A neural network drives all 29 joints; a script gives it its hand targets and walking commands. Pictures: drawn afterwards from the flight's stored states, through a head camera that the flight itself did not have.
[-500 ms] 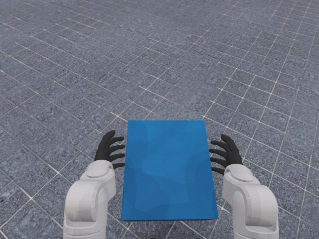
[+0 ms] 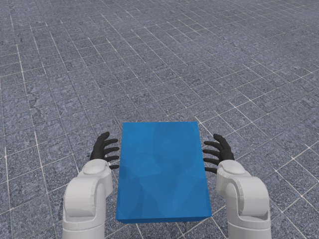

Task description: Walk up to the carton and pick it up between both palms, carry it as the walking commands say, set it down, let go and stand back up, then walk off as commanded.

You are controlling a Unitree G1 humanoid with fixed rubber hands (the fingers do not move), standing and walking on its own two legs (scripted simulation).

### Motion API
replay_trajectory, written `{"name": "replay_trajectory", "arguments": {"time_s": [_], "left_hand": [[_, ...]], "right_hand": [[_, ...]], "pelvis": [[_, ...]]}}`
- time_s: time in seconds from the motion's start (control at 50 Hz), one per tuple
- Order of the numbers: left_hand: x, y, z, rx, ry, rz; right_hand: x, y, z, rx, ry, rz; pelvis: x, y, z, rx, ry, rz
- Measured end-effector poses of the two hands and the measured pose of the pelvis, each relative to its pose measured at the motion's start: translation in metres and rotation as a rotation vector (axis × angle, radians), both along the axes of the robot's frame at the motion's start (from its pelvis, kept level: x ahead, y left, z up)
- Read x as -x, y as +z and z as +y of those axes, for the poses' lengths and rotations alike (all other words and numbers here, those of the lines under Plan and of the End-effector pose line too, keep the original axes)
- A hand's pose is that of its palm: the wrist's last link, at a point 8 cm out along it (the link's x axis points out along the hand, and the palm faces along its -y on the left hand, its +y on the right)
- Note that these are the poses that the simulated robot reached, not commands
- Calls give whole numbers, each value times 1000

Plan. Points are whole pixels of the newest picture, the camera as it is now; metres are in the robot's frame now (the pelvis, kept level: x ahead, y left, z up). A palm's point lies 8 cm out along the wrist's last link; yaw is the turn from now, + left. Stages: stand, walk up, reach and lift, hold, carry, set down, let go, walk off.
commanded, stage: carry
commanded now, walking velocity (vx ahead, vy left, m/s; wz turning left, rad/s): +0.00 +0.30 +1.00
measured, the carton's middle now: (160, 172) +0.31 +0.01 -0.02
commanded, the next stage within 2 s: none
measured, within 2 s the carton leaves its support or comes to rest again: neither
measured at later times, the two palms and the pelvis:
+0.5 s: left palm out of the picture +0.12 +0.46 +0.11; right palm (56, 164) +0.26 +0.22 +0.11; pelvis -0.05 +0.20 +0.00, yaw +31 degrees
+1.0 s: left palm out of the picture -0.19 +0.65 +0.10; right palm out of the picture +0.05 +0.52 +0.11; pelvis -0.20 +0.34 +0.00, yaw +63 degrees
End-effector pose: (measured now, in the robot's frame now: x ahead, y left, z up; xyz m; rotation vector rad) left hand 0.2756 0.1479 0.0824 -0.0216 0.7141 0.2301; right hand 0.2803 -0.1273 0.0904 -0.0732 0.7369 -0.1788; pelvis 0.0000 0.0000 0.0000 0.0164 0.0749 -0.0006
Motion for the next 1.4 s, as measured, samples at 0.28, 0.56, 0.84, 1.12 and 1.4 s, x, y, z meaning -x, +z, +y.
{"name": "replay_trajectory", "arguments": {"time_s": [0.28, 0.56, 0.84, 1.12, 1.4], "left_hand": [[76, 33, 150, -57, 270, -22], [191, 7, 345, -6, 586, -26], [349, 26, 433, -55, 862, 7], [554, -1, 518, -3, 1191, 19], [724, 30, 501, -61, 1451, 35]], "right_hand": [[0, 13, 159, -91, 285, -25], [40, 9, 390, -9, 582, -37], [138, 12, 530, -84, 869, -3], [298, -1, 694, -25, 1181, 1], [449, 15, 750, -115, 1451, 26]], "pelvis": [[15, 20, 84, -23, 345, -7], [63, 0, 216, 3, 579, 4], [132, 16, 284, -19, 934, -7], [243, 2, 356, 8, 1181, -7], [333, 20, 369, -46, 1516, -8]]}}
